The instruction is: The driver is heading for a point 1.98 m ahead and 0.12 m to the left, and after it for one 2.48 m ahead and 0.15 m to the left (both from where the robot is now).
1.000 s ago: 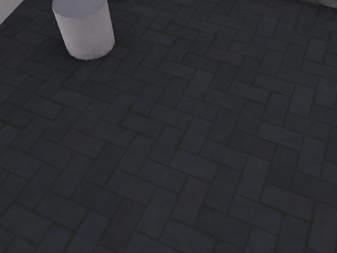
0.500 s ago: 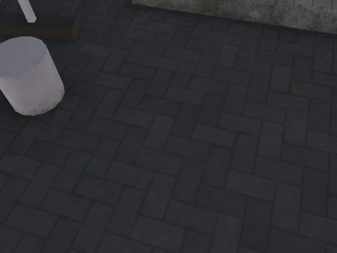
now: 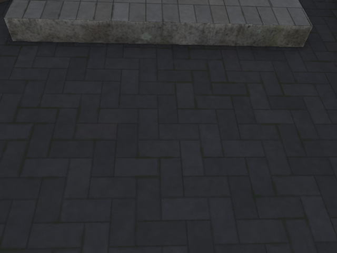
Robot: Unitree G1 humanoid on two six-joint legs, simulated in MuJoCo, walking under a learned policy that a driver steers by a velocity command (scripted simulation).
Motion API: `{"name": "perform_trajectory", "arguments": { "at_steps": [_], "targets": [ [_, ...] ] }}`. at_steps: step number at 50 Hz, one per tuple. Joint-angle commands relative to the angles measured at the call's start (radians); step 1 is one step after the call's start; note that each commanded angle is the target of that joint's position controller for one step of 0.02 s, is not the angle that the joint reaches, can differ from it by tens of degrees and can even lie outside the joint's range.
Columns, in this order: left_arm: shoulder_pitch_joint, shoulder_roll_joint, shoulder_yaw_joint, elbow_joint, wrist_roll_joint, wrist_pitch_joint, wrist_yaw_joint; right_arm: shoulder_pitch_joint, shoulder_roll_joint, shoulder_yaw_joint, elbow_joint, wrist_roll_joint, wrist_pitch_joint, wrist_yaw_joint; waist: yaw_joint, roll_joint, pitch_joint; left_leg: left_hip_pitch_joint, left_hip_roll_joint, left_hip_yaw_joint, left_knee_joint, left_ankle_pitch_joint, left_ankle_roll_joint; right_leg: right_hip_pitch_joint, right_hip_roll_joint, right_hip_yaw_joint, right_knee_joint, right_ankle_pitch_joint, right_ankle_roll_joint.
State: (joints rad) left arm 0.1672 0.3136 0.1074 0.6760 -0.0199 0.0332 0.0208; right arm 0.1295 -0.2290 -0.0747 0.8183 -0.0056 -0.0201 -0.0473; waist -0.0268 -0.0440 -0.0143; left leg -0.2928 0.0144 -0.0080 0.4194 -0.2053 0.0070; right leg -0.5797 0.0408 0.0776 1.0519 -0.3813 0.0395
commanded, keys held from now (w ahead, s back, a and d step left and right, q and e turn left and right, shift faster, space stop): no key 1.00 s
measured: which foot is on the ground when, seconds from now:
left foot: down 0.00-1.00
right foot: up 0.00-0.18, down 0.20-1.00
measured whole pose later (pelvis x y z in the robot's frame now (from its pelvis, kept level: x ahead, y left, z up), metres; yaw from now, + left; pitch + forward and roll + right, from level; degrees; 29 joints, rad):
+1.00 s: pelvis +0.05 -0.03 -0.01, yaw -4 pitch -2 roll +0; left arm 0.12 0.22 0.05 0.92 0.00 0.01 0.02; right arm 0.20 -0.23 -0.05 1.01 0.00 0.00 -0.04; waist -0.02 -0.01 0.04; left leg -0.16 0.05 0.02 0.52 -0.33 -0.04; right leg -0.24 0.02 0.03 0.55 -0.28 -0.01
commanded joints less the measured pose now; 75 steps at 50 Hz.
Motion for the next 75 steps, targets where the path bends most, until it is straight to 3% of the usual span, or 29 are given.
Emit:
{"name": "perform_trajectory", "arguments": {
  "at_steps": [1, 3, 5, 8, 9, 10, 11, 12, 13, 14, 16, 18, 19, 24, 31, 48, 61, 75],
  "targets": [
    [-0.065, -0.011, -0.013, -0.098, 0.008, -0.031, -0.009, -0.009, -0.149, -0.031, -0.048, -0.002, -0.015, 0.004, -0.004, 0.181, -0.059, 0.171, 0.203, -0.159, -0.122, 0.312, 0.193, -0.06, -0.033, -0.027, -0.134, 0.033, 0.01],
    [-0.072, -0.018, -0.022, -0.1, 0.012, -0.035, -0.014, -0.012, -0.172, -0.037, -0.047, 0.007, -0.017, 0.014, 0.001, 0.208, -0.086, 0.131, 0.2, -0.107, -0.099, 0.405, 0.191, 0.072, -0.038, -0.063, -0.259, 0.038, 0.006],
    [-0.079, 0.006, -0.017, -0.099, 0.006, -0.031, -0.019, 0.013, -0.191, -0.041, -0.042, 0.019, -0.016, 0.023, -0.005, 0.226, -0.091, 0.12, 0.212, -0.106, -0.083, 0.395, 0.191, 0.154, -0.028, -0.088, -0.357, 0.08, -0.003],
    [-0.039, 0.005, -0.013, -0.078, 0.011, -0.025, -0.027, 0.021, -0.179, -0.032, -0.035, 0.037, -0.012, 0.03, 0.03, 0.209, -0.075, 0.07, 0.194, -0.099, -0.015, 0.279, 0.144, 0.344, 0.001, -0.114, -0.618, 0.252, -0.052],
    [-0.029, 0.025, -0.008, -0.08, 0.019, -0.025, -0.024, 0.053, -0.154, -0.022, -0.021, 0.031, -0.017, 0.033, 0.035, 0.175, -0.083, 0.021, 0.172, -0.084, 0.022, 0.221, 0.094, 0.45, -0.032, -0.067, -0.669, 0.339, -0.079],
    [0.007, 0.082, 0.001, -0.088, 0.031, -0.024, -0.011, 0.07, -0.104, -0.004, -0.029, -0.001, -0.027, 0.038, 0.027, 0.056, -0.147, -0.066, 0.11, -0.019, 0.148, 0.07, 0.018, 0.603, -0.181, 0.092, -0.638, 0.645, -0.12],
    [-0.029, 0.098, -0.007, -0.09, 0.044, -0.02, -0.006, 0.129, -0.048, 0.017, -0.035, -0.017, -0.036, 0.041, -0.029, -0.156, -0.181, -0.138, 0.054, 0.031, 0.214, -0.201, -0.044, 0.622, -0.326, 0.219, -0.616, 0.781, -0.243],
    [-0.031, 0.02, -0.024, -0.082, 0.043, -0.022, -0.01, 0.085, -0.086, 0.014, -0.041, -0.01, -0.03, 0.035, 0.008, -0.169, -0.188, -0.105, 0.065, -0.004, 0.216, -0.248, -0.07, 0.558, -0.322, 0.245, -0.637, 0.668, -0.293],
    [-0.064, -0.001, -0.033, -0.078, 0.044, -0.026, -0.015, 0.06, -0.116, 0.008, -0.043, -0.002, -0.023, 0.034, 0.002, -0.139, -0.148, -0.096, 0.064, 0.0, 0.202, -0.203, -0.072, 0.528, -0.274, 0.205, -0.638, 0.605, -0.265],
    [-0.093, 0.008, -0.032, -0.077, 0.043, -0.029, -0.017, 0.066, -0.113, 0.009, -0.027, -0.003, -0.016, 0.031, -0.01, -0.117, -0.136, -0.061, 0.058, 0.009, 0.17, -0.14, -0.07, 0.491, -0.232, 0.16, -0.627, 0.552, -0.227],
    [-0.129, 0.021, -0.031, -0.077, 0.03, -0.035, -0.023, 0.08, -0.129, 0.009, -0.022, -0.015, 0.0, 0.029, -0.024, -0.091, -0.096, 0.027, 0.064, -0.001, 0.082, 0.032, -0.061, 0.402, -0.179, 0.111, -0.618, 0.447, -0.167],
    [-0.108, 0.01, -0.033, -0.071, 0.032, -0.036, -0.028, 0.083, -0.16, 0.001, -0.008, -0.006, 0.002, 0.033, 0.002, -0.001, -0.045, 0.032, 0.06, 0.016, 0.085, 0.073, -0.044, 0.383, -0.119, 0.065, -0.598, 0.382, -0.133],
    [-0.096, 0.011, -0.034, -0.061, 0.033, -0.039, -0.029, 0.076, -0.149, 0.001, -0.005, -0.002, 0.003, 0.033, 0.003, 0.013, -0.043, 0.039, 0.058, 0.018, 0.086, 0.085, -0.043, 0.39, -0.115, 0.063, -0.584, 0.425, -0.131],
    [-0.097, -0.003, -0.033, -0.031, 0.026, -0.038, -0.027, 0.076, -0.125, 0.004, 0.018, 0.0, 0.005, 0.027, 0.0, 0.022, -0.074, 0.08, 0.058, 0.016, 0.088, 0.12, -0.051, 0.428, -0.116, 0.056, -0.55, 0.594, -0.142],
    [-0.103, -0.003, -0.029, 0.02, 0.025, -0.035, -0.026, 0.056, -0.13, 0.001, 0.049, 0.001, 0.018, 0.018, -0.002, 0.03, -0.05, 0.113, 0.057, 0.019, 0.069, 0.105, -0.047, 0.401, -0.098, 0.036, -0.562, 0.497, -0.128],
    [-0.075, 0.008, -0.034, 0.191, 0.019, -0.031, 0.003, 0.074, -0.112, 0.007, 0.153, 0.004, 0.014, 0.004, 0.01, 0.038, 0.016, 0.086, 0.042, 0.029, 0.022, 0.029, -0.035, 0.385, -0.069, -0.005, -0.585, 0.32, -0.093],
    [-0.06, 0.002, -0.046, 0.299, 0.016, -0.027, 0.009, 0.127, -0.083, 0.019, 0.209, 0.002, 0.01, 0.0, 0.015, 0.039, 0.039, 0.071, 0.03, 0.035, 0.005, -0.001, -0.028, 0.376, -0.06, -0.018, -0.604, 0.272, -0.081],
    [-0.027, -0.008, -0.058, 0.369, 0.014, -0.023, 0.012, 0.184, -0.058, 0.034, 0.245, 0.002, 0.006, -0.001, 0.022, 0.045, 0.05, 0.058, 0.023, 0.037, -0.005, -0.007, -0.021, 0.371, -0.054, -0.029, -0.611, 0.27, -0.073]
  ]
}}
